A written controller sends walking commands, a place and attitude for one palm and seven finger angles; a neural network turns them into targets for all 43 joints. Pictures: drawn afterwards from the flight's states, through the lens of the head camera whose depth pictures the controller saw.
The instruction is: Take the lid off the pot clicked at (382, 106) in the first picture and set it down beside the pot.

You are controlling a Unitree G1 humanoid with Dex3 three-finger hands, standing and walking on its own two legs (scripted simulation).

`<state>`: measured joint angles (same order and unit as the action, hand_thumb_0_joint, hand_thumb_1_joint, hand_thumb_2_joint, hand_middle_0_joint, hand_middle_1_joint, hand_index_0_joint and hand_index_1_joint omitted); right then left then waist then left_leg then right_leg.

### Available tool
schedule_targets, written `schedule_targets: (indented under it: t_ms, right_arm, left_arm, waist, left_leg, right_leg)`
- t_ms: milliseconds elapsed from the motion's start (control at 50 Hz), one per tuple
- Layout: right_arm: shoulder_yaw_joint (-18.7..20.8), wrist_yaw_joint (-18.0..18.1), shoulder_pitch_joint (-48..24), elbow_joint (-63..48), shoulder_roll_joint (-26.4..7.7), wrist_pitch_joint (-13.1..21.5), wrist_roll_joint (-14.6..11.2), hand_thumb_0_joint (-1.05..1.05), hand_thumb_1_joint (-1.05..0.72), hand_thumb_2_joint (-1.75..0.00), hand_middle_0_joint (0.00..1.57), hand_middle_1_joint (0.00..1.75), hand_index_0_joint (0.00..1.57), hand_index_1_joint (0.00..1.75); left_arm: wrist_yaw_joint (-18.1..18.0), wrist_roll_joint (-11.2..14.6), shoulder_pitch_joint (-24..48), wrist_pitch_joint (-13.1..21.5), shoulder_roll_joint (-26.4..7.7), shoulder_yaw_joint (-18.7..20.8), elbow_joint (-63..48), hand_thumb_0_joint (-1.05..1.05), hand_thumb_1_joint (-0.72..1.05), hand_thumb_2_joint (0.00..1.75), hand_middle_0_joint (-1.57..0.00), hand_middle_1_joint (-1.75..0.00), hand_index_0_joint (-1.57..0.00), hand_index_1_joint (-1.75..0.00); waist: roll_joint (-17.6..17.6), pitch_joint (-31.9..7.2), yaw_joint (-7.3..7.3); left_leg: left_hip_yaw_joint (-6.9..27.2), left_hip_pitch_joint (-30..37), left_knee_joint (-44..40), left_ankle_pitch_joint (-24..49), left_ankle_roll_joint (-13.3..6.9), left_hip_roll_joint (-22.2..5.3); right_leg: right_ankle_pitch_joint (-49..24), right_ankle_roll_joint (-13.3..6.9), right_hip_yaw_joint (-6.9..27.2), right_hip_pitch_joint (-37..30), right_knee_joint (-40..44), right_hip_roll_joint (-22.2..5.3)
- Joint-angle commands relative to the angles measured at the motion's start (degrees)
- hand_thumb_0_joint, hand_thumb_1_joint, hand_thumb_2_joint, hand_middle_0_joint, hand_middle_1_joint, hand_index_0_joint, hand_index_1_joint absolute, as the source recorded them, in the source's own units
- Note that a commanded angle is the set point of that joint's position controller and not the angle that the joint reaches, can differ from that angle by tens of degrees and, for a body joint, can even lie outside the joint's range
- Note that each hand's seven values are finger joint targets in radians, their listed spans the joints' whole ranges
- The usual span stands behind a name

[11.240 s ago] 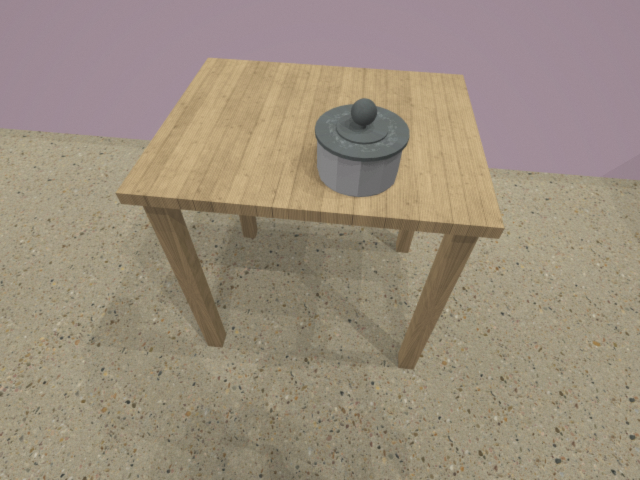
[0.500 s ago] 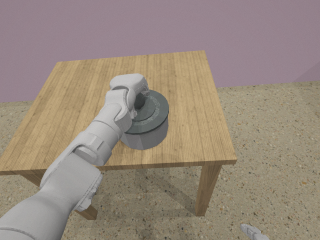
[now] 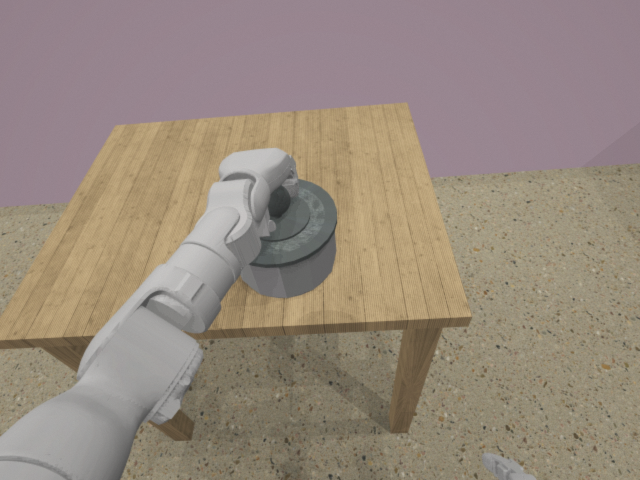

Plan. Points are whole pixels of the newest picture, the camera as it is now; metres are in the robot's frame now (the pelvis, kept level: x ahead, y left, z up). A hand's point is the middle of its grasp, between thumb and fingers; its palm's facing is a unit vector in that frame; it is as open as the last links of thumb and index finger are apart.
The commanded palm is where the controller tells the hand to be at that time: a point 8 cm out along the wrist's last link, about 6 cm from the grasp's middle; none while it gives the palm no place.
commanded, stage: close the fingers and squeeze the knob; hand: left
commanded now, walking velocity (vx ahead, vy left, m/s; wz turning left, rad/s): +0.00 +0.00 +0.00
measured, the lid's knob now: (273, 200) +0.48 +0.06 +0.09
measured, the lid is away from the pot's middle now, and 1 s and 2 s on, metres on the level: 0.00 0.00 0.01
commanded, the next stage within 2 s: lift the lid straight up in 1.00 s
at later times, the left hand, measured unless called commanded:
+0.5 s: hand (264, 207) +0.45 +0.07 +0.11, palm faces -0.29 -0.05 -0.95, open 8.0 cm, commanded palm +0.43 +0.08 +0.17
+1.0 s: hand (264, 208) +0.44 +0.07 +0.11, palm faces -0.29 -0.04 -0.96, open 8.0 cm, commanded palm +0.43 +0.07 +0.17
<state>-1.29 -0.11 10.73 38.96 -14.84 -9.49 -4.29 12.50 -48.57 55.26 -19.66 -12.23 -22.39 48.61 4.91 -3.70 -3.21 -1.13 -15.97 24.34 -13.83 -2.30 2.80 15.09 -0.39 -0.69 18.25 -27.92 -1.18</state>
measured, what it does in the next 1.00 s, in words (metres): stands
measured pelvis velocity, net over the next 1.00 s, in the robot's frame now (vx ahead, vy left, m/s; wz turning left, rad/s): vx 0.00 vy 0.00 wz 0.01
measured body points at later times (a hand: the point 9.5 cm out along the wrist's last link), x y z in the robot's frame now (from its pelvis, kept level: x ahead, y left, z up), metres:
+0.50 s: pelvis +0.00 +0.00 +0.00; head +0.02 -0.04 +0.45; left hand +0.46 +0.07 +0.16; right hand +0.13 -0.24 -0.14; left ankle -0.02 +0.10 -0.74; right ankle -0.01 -0.11 -0.74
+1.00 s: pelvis +0.00 +0.00 +0.00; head +0.02 -0.04 +0.45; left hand +0.45 +0.07 +0.16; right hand +0.13 -0.24 -0.14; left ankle -0.02 +0.10 -0.74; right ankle -0.01 -0.11 -0.74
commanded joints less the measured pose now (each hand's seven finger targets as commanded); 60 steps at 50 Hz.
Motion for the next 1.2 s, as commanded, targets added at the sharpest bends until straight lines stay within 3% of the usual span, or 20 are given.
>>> schedule_targets:
  t_ms: [0, 60, 140, 180, 260, 320, 360, 400, 500, 620, 660, 720, 760, 800, 820, 880, 940, 1000, 1040, 1180]
  right_arm:
    - [1.82, 0.51, -4.46, -6.9, -5.5, 2.21, 0.08, 0.0, -0.9, -0.9, 0.2, 0.3, 0.2, 0.3]
    - [1.86, 0.55, -4.35, -7.21, -5.55, 2.55, 0.28, 0.0, -0.9, -0.9, 0.2, 0.3, 0.2, 0.3]
    - [2.06, 0.2, -4.53, -7.99, -5.5, 2.83, 0.32, 0.0, -0.9, -0.9, 0.2, 0.3, 0.2, 0.3]
    - [2.05, -0.07, -4.65, -7.19, -5.41, 2.43, 0.04, 0.0, -0.9, -0.9, 0.2, 0.3, 0.2, 0.3]
    - [2.1, -0.02, -4.89, -7.54, -5.76, 2.66, 0.4, 0.0, -0.9, -0.9, 0.2, 0.3, 0.2, 0.3]
    - [1.92, -0.08, -5.04, -7.22, -5.58, 2.18, 0.01, 0.0, -0.9, -0.9, 0.2, 0.3, 0.2, 0.3]
    - [2.1, -0.09, -5.1, -7.53, -5.6, 2.33, 0.27, 0.0, -0.9, -0.9, 0.2, 0.3, 0.2, 0.3]
    - [2.13, -0.26, -4.95, -7.39, -5.3, 2.31, 0.24, 0.0, -0.9, -0.9, 0.2, 0.3, 0.2, 0.3]
    - [1.9, -0.2, -5.23, -7.33, -5.45, 2.08, 0.23, 0.0, -0.9, -0.9, 0.2, 0.3, 0.2, 0.3]
    - [1.84, -0.02, -4.65, -6.63, -5.42, 1.8, 0.25, 0.0, -0.9, -0.9, 0.2, 0.3, 0.2, 0.3]
    - [1.68, 0.15, -5.27, -7.19, -5.61, 1.84, 0.39, 0.0, -0.9, -0.9, 0.2, 0.3, 0.2, 0.3]
    - [1.93, -0.2, -4.98, -7.15, -5.04, 2.02, 0.3, 0.0, -0.9, -0.9, 0.2, 0.3, 0.2, 0.3]
    - [1.94, -0.17, -5.25, -7.32, -5.37, 2.03, 0.48, 0.0, -0.9, -0.9, 0.2, 0.3, 0.2, 0.3]
    - [1.84, -0.06, -5.08, -7.11, -5.25, 1.92, 0.3, 0.0, -0.9, -0.9, 0.2, 0.3, 0.2, 0.3]
    - [1.9, -0.1, -4.96, -6.99, -5.39, 1.95, 0.32, 0.0, -0.9, -0.9, 0.2, 0.3, 0.2, 0.3]
    - [2.07, -0.5, -5.51, -7.22, -5.04, 2.17, 0.19, 0.0, -0.9, -0.9, 0.2, 0.3, 0.2, 0.3]
    - [2.06, -0.59, -5.67, -7.57, -5.46, 1.96, 0.37, 0.0, -0.9, -0.9, 0.2, 0.3, 0.2, 0.3]
    - [2.14, -0.66, -5.85, -7.2, -5.13, 2.09, 0.13, 0.0, -0.9, -0.9, 0.2, 0.3, 0.2, 0.3]
    - [2.0, -0.66, -5.6, -7.18, -5.34, 1.81, 0.13, 0.0, -0.9, -0.9, 0.2, 0.3, 0.2, 0.3]
    - [1.87, -0.27, -6.01, -6.94, -4.94, 2.94, 0.22, 0.0, -0.9, -0.9, 0.2, 0.3, 0.2, 0.3]
  left_arm:
    - [-2.2, -2.03, 30.43, 0.34, -10.6, 4.33, -8.29, 0.0, 0.08, 1.09, -0.65, -0.84, -0.65, -0.84]
    - [-2.61, -2.1, 31.75, 1.05, -11.85, 5.4, -10.25, 0.0, 0.11, 1.06, -0.67, -0.87, -0.67, -0.87]
    - [-2.93, -1.69, 29.38, 1.28, -12.48, 6.57, -11.61, 0.0, 0.17, 1.02, -0.69, -0.91, -0.69, -0.91]
    - [-2.89, -2.32, 29.47, 0.44, -8.93, 3.1, -9.27, 0.0, 0.2, 1.0, -0.7, -0.92, -0.7, -0.92]
    - [-3.19, -1.59, 29.31, 0.12, -12.78, 6.86, -11.16, 0.0, 0.25, 0.95, -0.72, -0.95, -0.72, -0.95]
    - [-2.73, -2.32, 29.78, -0.51, -9.68, 3.57, -10.0, 0.0, 0.3, 0.9, -0.74, -0.96, -0.74, -0.96]
    - [-2.78, -2.52, 29.77, -0.09, -11.35, 5.2, -11.16, 0.0, 0.33, 0.87, -0.76, -0.97, -0.76, -0.97]
    - [-2.78, -2.11, 29.7, -0.41, -9.09, 3.64, -11.55, 0.0, 0.31, 0.92, -0.76, -0.96, -0.73, -0.95]
    - [-2.71, -1.96, 30.27, -0.57, -10.24, 4.33, -11.89, 0.0, 0.33, 0.98, -0.8, -0.97, -0.71, -0.92]
    - [-2.58, -1.96, 31.12, -1.07, -7.6, 2.51, -8.14, 0.0, 0.39, 1.0, -0.84, -0.99, -0.72, -0.92]
    - [-2.51, -1.98, 31.5, -0.39, -10.24, 4.52, -9.77, 0.0, 0.41, 1.01, -0.85, -1.0, -0.73, -0.93]
    - [-2.33, -2.0, 31.29, -0.3, -6.31, 1.36, -10.03, 0.0, 0.44, 1.02, -0.87, -1.0, -0.74, -0.93]
    - [-2.5, -1.69, 30.29, 0.06, -9.41, 4.23, -10.54, 0.0, 0.45, 1.03, -0.88, -1.01, -0.75, -0.94]
    - [-2.49, -1.39, 31.17, -0.25, -7.72, 2.67, -10.52, 0.0, 0.47, 1.04, -0.89, -1.01, -0.76, -0.95]
    - [-2.76, -1.57, 31.33, -0.12, -9.91, 4.48, -11.25, 0.0, 0.48, 1.04, -0.9, -1.02, -0.76, -0.95]
    - [-2.63, -1.51, 30.95, 0.03, -6.4, 1.48, -12.42, 0.0, 0.51, 1.05, -0.92, -1.02, -0.78, -0.95]
    - [-2.74, -0.94, 28.98, -0.29, -9.19, 4.47, -12.54, 0.0, 0.54, 1.07, -0.93, -1.03, -0.79, -0.96]
    - [-2.82, -1.29, 30.71, -0.56, -6.97, 1.8, -13.48, 0.0, 0.57, 1.07, -0.94, -1.04, -0.8, -0.96]
    - [-2.71, -0.85, 29.88, -0.85, -6.75, 2.39, -11.88, 0.0, 0.58, 1.08, -0.95, -1.04, -0.8, -0.96]
    - [-2.89, -1.24, 34.89, 0.0, -9.04, 2.78, -14.57, 0.0, 0.6, 1.08, -0.95, -1.04, -0.8, -0.97]
  waist:
    - [-10.31, -18.67, -0.66]
    - [-8.29, -21.64, -0.31]
    - [-9.24, -23.75, 0.35]
    - [-9.27, -20.77, -0.62]
    - [-9.76, -22.67, 0.24]
    - [-9.67, -20.45, -0.44]
    - [-8.86, -21.76, -0.01]
    - [-9.14, -22.43, -0.28]
    - [-9.36, -22.55, -0.2]
    - [-9.52, -20.45, -0.85]
    - [-9.65, -22.22, -0.36]
    - [-8.34, -22.06, -0.85]
    - [-9.68, -23.03, -0.29]
    - [-9.97, -21.89, -0.76]
    - [-9.99, -22.09, -0.35]
    - [-8.68, -21.89, -0.76]
    - [-9.8, -23.14, 0.02]
    - [-9.37, -22.89, -0.64]
    - [-9.85, -21.82, -0.47]
    - [-7.81, -24.23, -0.65]
  left_leg:
    - [0.67, 5.26, -1.09, 14.53, -2.09, 0.3]
    - [0.93, 6.42, -0.9, 15.44, -1.99, 0.24]
    - [1.32, 6.47, -0.71, 18.31, -2.0, 0.03]
    - [1.19, 6.51, -0.89, 16.98, -1.76, -0.18]
    - [1.09, 6.71, -0.58, 17.96, -1.94, 0.09]
    - [1.07, 6.3, -0.93, 17.62, -1.81, -0.08]
    - [1.28, 7.22, -0.56, 18.31, -1.85, -0.11]
    - [1.38, 7.99, -0.48, 19.33, -1.79, -0.07]
    - [1.32, 7.36, -0.49, 19.2, -1.8, 0.04]
    - [1.38, 7.14, -0.58, 17.37, -1.71, 0.11]
    - [1.41, 6.74, -0.62, 17.68, -1.76, 0.14]
    - [1.6, 8.43, -0.03, 19.93, -1.75, 0.13]
    - [1.58, 7.95, 0.09, 20.04, -1.87, 0.08]
    - [1.24, 7.35, -0.43, 18.51, -1.84, 0.2]
    - [1.43, 7.23, -0.5, 18.87, -1.84, 0.07]
    - [1.88, 8.64, -0.08, 20.58, -1.76, -0.1]
    - [1.8, 7.89, 0.01, 21.15, -1.86, 0.07]
    - [1.68, 8.73, -0.03, 20.04, -1.83, 0.11]
    - [1.88, 7.45, -0.52, 19.15, -1.75, 0.08]
    - [2.42, 9.8, -0.13, 19.66, -1.78, 0.33]
  right_leg:
    - [-22.55, -1.43, -0.55, -9.61, 1.53, 0.85]
    - [-22.97, -1.61, -0.3, -10.68, 1.04, 0.69]
    - [-25.11, -1.73, -0.39, -12.65, 0.87, 0.61]
    - [-23.25, -1.68, -1.05, -9.58, 0.9, 0.96]
    - [-25.37, -1.61, -0.45, -11.91, 0.89, 0.77]
    - [-24.44, -1.63, -0.9, -10.1, 1.01, 0.92]
    - [-24.48, -1.8, -0.79, -10.45, 0.83, 0.94]
    - [-24.97, -1.75, -1.04, -10.27, 0.64, 1.06]
    - [-25.71, -1.7, -0.89, -11.1, 0.66, 0.92]
    - [-23.4, -1.78, -1.19, -8.86, 0.9, 1.15]
    - [-24.46, -1.79, -0.73, -10.83, 0.64, 0.86]
    - [-25.36, -1.88, -1.09, -9.39, 0.58, 1.08]
    - [-26.27, -1.84, -0.79, -11.04, 0.61, 1.01]
    - [-25.63, -1.65, -0.92, -10.65, 0.94, 0.95]
    - [-25.97, -1.75, -0.96, -11.18, 0.83, 0.98]
    - [-25.94, -1.88, -1.35, -9.56, 0.56, 1.13]
    - [-27.1, -1.88, -0.89, -11.77, 0.82, 0.98]
    - [-26.32, -1.77, -1.07, -10.58, 0.64, 1.2]
    - [-25.07, -1.94, -1.26, -10.48, 0.98, 1.11]
    - [-25.7, -1.94, -1.0, -10.82, 0.44, 1.11]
